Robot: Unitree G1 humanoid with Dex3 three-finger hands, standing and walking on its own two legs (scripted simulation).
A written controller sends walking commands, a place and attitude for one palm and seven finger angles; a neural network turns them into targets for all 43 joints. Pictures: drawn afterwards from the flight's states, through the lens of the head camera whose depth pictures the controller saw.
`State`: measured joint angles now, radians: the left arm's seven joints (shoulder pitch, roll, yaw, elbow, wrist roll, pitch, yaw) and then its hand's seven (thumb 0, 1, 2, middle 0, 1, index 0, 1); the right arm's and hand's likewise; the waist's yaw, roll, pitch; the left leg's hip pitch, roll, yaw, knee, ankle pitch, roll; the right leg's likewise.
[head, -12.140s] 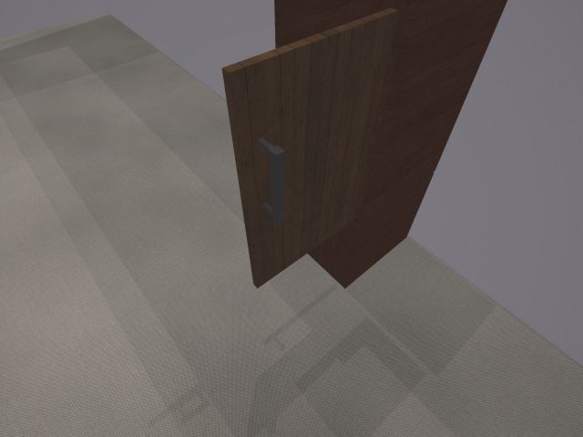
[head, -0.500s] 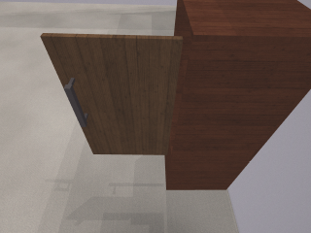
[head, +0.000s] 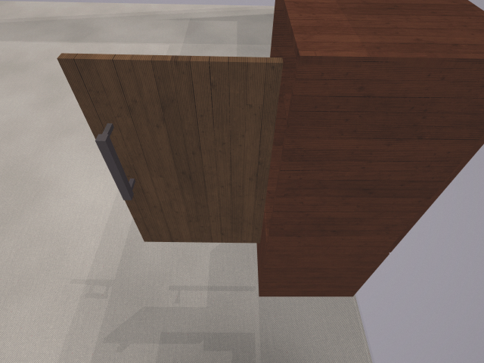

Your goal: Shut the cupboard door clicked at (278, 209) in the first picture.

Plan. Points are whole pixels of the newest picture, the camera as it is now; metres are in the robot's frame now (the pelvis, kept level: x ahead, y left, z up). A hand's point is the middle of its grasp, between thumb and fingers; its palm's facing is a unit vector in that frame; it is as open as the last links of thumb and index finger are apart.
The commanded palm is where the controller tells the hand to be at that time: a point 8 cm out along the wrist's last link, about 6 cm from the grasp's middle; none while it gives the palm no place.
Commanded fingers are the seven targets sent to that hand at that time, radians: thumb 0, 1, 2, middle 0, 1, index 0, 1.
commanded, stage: look again from close up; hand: left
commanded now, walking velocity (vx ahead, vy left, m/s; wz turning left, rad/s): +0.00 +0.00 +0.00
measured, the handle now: (119, 164) +0.47 +0.30 +0.03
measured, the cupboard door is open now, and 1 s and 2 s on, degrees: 89 89 89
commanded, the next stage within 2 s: shuffle to correct the standing spot in 0.70 s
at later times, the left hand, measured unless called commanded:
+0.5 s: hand out of the picture +0.01 +0.19 -0.17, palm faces +0.02 -0.98 -0.22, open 7.4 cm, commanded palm none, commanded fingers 0.00 0.90 0.90 -0.20 -0.30 -0.20 -0.30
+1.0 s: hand out of the picture -0.01 +0.19 -0.18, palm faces +0.06 -0.98 -0.21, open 7.4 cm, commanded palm none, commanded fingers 0.00 0.90 0.90 -0.20 -0.30 -0.20 -0.30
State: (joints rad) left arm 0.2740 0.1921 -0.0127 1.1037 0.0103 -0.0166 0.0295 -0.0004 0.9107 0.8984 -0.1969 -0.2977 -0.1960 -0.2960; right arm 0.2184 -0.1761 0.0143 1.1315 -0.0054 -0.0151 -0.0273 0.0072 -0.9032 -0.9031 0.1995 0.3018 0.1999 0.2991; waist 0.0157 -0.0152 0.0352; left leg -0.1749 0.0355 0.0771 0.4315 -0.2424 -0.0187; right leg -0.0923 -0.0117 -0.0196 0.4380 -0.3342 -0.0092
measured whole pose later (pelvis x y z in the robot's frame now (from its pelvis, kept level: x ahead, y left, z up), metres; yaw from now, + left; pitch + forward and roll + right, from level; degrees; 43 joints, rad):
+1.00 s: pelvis +0.00 +0.01 +0.00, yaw +1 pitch -1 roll +0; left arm 0.30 0.18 0.00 1.10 0.02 -0.01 0.02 0.00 0.91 0.90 -0.20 -0.30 -0.20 -0.30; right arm 0.25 -0.18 0.01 1.13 -0.01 0.00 -0.02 0.01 -0.90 -0.90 0.20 0.30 0.20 0.30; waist 0.03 -0.01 0.02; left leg -0.19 0.03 0.07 0.48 -0.27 -0.01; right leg -0.08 -0.02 -0.03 0.45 -0.35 0.00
